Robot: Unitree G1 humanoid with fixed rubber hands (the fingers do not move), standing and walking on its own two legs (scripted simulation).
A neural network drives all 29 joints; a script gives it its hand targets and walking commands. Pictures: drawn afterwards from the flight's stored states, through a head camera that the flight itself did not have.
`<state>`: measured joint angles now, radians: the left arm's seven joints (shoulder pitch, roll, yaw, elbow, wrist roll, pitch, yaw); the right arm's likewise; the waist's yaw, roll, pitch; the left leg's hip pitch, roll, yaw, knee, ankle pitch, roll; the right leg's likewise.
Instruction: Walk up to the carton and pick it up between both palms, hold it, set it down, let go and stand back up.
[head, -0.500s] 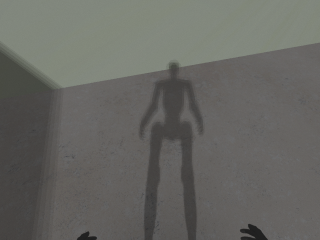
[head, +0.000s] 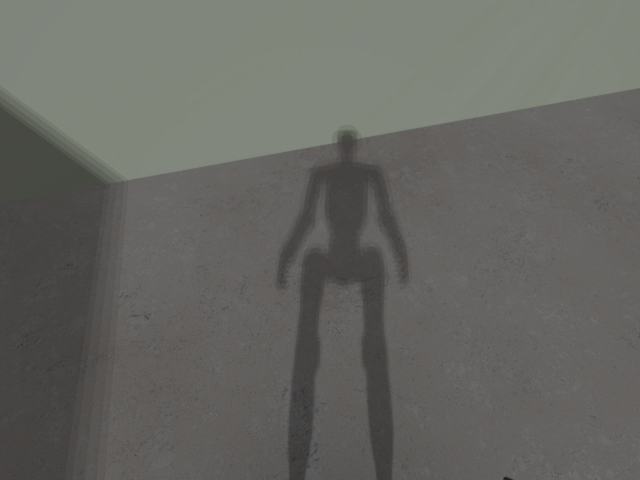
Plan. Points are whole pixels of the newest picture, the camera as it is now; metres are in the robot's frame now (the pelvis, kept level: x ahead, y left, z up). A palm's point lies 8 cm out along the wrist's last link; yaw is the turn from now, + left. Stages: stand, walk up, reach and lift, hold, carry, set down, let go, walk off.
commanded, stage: stand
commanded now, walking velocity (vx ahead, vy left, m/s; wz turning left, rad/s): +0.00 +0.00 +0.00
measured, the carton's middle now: out of the picture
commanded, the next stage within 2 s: walk up in 0.94 s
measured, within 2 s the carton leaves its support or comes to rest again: neither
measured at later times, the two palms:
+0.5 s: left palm out of the picture +0.06 +0.24 -0.12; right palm out of the picture +0.06 -0.25 -0.12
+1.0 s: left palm out of the picture +0.07 +0.24 -0.12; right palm out of the picture +0.06 -0.25 -0.12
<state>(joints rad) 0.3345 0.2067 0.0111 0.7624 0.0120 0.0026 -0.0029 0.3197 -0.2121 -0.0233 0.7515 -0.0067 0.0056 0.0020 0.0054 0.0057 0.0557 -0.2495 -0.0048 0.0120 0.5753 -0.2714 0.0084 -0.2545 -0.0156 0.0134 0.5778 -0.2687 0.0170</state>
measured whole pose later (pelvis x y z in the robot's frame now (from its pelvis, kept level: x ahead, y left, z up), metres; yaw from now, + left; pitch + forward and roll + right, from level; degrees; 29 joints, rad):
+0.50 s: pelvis +0.01 +0.00 +0.00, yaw +0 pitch -2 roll +0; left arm 0.33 0.21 0.00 0.80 0.01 0.00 0.00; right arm 0.34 -0.22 -0.02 0.79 -0.01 0.00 0.00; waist 0.00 0.01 0.04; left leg -0.25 0.00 0.01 0.56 -0.27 0.00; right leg -0.26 -0.01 0.02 0.56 -0.27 0.01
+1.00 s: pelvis +0.02 +0.00 +0.00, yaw -1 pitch -2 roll +0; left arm 0.31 0.21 0.00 0.86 0.00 0.00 0.01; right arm 0.32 -0.22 -0.01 0.84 0.00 0.00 -0.01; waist 0.00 0.00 0.04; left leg -0.21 0.00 0.02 0.53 -0.28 0.00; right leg -0.22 -0.01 0.03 0.53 -0.27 0.01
